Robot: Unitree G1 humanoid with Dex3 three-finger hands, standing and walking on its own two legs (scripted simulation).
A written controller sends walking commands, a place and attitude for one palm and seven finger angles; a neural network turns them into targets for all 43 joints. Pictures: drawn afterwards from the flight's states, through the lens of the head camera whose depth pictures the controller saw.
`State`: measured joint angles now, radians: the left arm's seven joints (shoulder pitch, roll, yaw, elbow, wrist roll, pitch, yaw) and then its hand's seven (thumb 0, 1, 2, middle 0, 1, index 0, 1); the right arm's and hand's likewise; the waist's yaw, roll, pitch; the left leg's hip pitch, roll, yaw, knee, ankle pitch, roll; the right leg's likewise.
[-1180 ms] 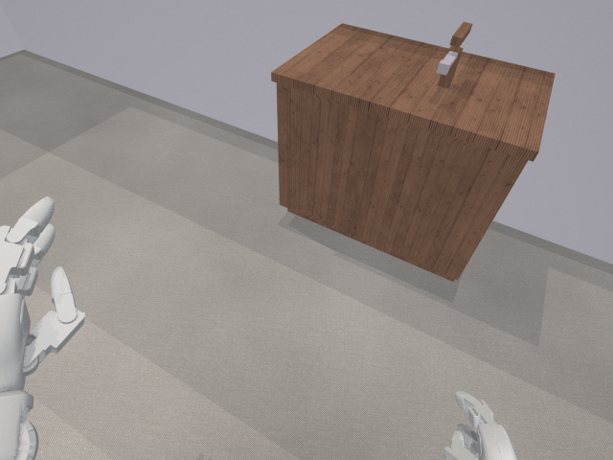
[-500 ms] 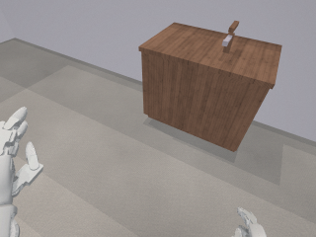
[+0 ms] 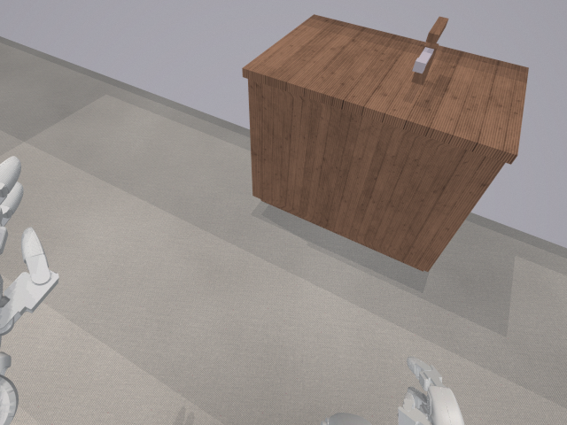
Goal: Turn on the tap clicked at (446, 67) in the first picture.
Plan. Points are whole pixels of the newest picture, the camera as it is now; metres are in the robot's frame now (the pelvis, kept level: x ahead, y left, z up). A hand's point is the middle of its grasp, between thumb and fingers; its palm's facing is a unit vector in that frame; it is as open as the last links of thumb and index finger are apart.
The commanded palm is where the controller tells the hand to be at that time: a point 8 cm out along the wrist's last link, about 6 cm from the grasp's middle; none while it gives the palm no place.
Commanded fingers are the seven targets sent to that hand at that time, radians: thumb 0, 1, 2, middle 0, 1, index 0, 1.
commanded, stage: walk to a spot facing it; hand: left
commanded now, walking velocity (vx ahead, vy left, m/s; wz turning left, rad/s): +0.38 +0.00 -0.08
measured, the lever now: (419, 65) +0.99 -0.32 +0.04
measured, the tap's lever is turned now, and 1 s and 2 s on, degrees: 0 0 0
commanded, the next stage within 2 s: turn to face it in 0.40 s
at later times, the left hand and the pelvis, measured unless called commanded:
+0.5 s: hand (147, 173) +0.35 +0.19 +0.19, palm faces +0.43 -0.76 -0.49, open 7.4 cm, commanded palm +0.29 +0.24 +0.18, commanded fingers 0.00 0.90 0.90 -0.20 -0.30 -0.20 -0.30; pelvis +0.16 -0.06 +0.00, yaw +5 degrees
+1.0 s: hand (208, 127) +0.47 +0.14 +0.17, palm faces +0.35 -0.81 -0.47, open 7.4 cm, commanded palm +0.41 +0.19 +0.18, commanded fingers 0.00 0.90 0.90 -0.20 -0.30 -0.20 -0.30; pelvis +0.23 -0.07 -0.01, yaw -5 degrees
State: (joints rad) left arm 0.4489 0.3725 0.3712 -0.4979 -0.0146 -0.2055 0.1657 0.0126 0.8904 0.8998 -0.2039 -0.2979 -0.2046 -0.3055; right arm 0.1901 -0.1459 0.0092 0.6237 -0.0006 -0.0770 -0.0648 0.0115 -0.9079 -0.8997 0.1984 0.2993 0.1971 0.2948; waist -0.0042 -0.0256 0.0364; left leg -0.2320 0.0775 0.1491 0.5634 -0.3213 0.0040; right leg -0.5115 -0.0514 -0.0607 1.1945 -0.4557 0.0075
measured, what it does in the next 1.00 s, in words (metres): walks ahead: right foot, then left foot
